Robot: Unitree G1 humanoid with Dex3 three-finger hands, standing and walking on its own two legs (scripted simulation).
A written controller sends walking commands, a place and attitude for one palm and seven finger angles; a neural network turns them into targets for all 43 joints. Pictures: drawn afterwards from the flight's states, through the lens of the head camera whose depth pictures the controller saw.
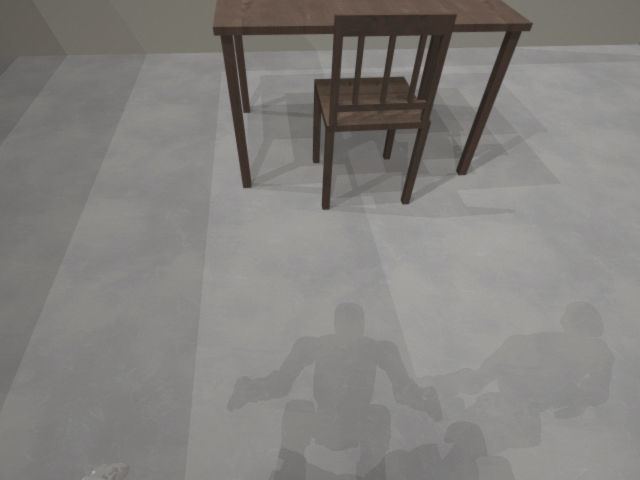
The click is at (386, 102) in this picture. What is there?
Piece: chair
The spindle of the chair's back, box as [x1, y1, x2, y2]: [380, 36, 396, 103]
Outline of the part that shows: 396,36 390,36 380,96 381,103 384,103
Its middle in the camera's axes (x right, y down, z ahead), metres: +0.23 -0.59 +1.37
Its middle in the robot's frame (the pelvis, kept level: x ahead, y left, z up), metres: +1.42 -0.17 -0.12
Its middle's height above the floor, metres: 0.65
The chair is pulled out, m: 0.00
